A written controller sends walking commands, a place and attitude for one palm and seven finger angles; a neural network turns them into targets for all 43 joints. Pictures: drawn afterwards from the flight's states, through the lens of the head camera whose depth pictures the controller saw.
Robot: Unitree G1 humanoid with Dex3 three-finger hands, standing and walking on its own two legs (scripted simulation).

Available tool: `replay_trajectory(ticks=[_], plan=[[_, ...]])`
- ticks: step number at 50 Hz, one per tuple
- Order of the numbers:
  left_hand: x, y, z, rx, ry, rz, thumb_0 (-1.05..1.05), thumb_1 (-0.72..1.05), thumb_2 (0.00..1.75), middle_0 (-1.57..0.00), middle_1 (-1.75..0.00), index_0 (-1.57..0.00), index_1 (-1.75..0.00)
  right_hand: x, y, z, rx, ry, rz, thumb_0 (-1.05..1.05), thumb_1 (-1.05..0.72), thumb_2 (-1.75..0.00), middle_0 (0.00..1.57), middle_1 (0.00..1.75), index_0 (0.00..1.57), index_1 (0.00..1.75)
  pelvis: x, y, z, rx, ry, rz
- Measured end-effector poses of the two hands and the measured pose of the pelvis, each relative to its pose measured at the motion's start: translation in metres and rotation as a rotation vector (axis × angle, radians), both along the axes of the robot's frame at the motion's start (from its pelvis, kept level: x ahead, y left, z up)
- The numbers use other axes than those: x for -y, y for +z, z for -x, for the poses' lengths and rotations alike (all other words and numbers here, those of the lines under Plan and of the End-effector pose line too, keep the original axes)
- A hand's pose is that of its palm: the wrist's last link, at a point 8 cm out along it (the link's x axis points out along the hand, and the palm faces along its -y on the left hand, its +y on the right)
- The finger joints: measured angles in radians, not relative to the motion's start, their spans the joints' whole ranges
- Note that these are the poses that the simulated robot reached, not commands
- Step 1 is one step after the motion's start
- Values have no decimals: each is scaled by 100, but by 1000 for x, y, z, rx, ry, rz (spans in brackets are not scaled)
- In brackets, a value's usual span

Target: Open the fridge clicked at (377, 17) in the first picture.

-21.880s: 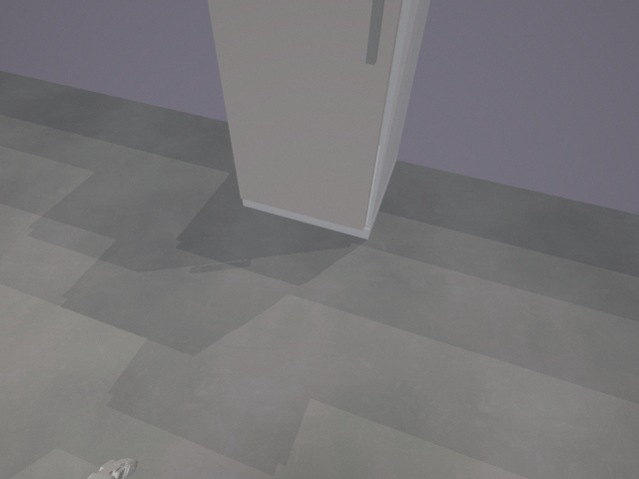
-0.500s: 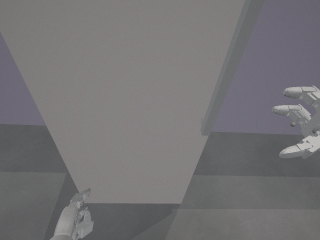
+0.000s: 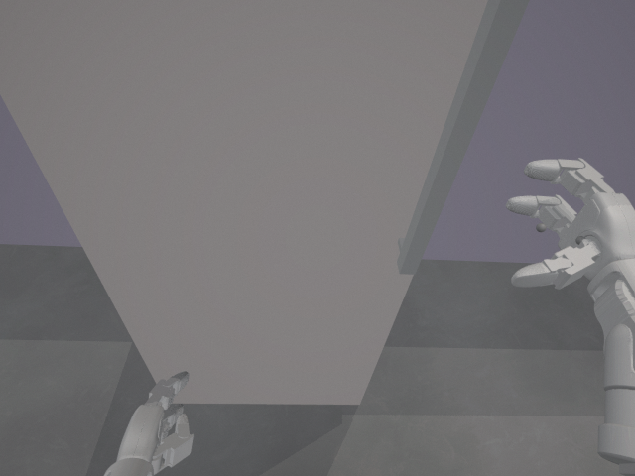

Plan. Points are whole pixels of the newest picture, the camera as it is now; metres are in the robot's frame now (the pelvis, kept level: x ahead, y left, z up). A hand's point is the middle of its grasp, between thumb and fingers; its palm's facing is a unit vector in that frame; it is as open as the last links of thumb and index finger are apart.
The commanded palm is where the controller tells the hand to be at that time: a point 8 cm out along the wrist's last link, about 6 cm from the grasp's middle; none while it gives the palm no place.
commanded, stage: move the hooked fingers beside the handle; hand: right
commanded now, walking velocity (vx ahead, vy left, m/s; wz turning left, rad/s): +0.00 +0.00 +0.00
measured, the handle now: (444, 145) +0.44 -0.12 +0.23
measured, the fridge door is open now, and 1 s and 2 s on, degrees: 0 0 0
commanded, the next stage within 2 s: none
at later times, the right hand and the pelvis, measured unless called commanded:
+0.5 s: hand (508, 203) +0.38 -0.19 +0.21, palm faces -0.03 +1.00 -0.04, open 14.0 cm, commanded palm +0.35 -0.24 +0.20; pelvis +0.00 +0.01 +0.00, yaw +0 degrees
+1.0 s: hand (499, 222) +0.37 -0.19 +0.18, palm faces -0.02 +1.00 -0.04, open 14.0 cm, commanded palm +0.35 -0.24 +0.20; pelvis -0.01 +0.01 +0.00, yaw +0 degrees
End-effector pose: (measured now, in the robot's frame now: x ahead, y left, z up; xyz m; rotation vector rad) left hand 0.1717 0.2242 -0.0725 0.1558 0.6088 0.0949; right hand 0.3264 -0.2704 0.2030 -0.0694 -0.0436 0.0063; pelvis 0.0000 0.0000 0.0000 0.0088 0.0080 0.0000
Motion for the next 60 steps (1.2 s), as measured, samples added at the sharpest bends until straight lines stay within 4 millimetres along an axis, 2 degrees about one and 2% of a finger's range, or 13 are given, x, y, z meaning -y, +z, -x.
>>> replay_trajectory(ticks=[4, 9, 18, 25, 33, 42, 44, 48, 51, 56, 58, 60], plan=[[-3, -2, -1, -21, -3, -12, 2, 91, 90, -20, -30, -21, -30, -7, -5, -2, -1, -1, -1, -1, 50, -30, 30, 120, 30, 120, -2, 0, -1, -1, -5, 1], [-5, -4, -2, -37, -4, -20, 2, 91, 90, -20, -30, -20, -30, -18, 2, -9, 38, 8, -7, -1, 50, -30, 30, 120, 30, 120, -4, 0, -2, -1, -9, 1], [-16, -6, 7, -69, 34, -15, 1, 91, 90, -20, -30, -21, -30, -13, -7, -27, -43, -28, -11, -1, 50, -30, 30, 120, 30, 120, -11, 1, -3, -12, -2, 2], [-24, -10, 16, -96, 47, -28, 1, 91, 90, -20, -30, -20, -30, -30, 5, -31, 32, 25, -28, -1, 50, -30, 30, 120, 30, 120, -12, 1, -4, -9, -3, 2], [-30, -11, 28, -110, 82, -15, 1, 91, 90, -20, -30, -20, -30, -23, -14, -36, -63, -25, -23, -1, 50, -30, 30, 120, 30, 120, -14, 1, 0, -18, 14, 5], [-29, -10, 31, -108, 67, -30, 2, 91, 90, -20, -30, -20, -30, -19, 11, -24, 58, -1, -25, -1, 50, -30, 30, 120, 30, 120, -13, 1, 1, -2, 3, 1], [-28, -10, 30, -102, 66, -24, 2, 91, 90, -20, -30, -20, -30, -20, 7, -25, 21, 7, -27, -1, 50, -30, 30, 120, 30, 120, -12, 1, 2, -5, 3, 2], [-25, -10, 28, -94, 66, -14, 1, 91, 90, -20, -30, -20, -30, -26, -14, -27, -76, 13, -25, -1, 50, -30, 30, 120, 30, 120, -10, 0, 6, -11, 2, 2], [-23, -9, 27, -90, 64, -15, 1, 91, 90, -20, -30, -20, -30, -32, -20, -26, -69, 14, -29, -1, 50, -30, 30, 120, 30, 120, -9, 1, 7, -9, 5, 4], [-18, -5, 26, -75, 58, -17, 2, 91, 90, -20, -30, -20, -30, -34, 7, -26, 78, 7, -27, -1, 50, -30, 30, 120, 30, 120, -9, 1, 4, 3, 10, 3], [-16, -5, 25, -77, 57, -14, 1, 91, 90, -20, -30, -20, -30, -30, 16, -30, 86, 1, -31, -1, 50, -30, 30, 120, 30, 120, -10, 1, 3, 4, 8, 3], [-16, -6, 26, -85, 58, -10, 1, 91, 90, -20, -30, -21, -30, -25, 15, -35, 41, -8, -30, -1, 50, -30, 30, 120, 30, 120, -9, 1, 3, 0, 6, 2]])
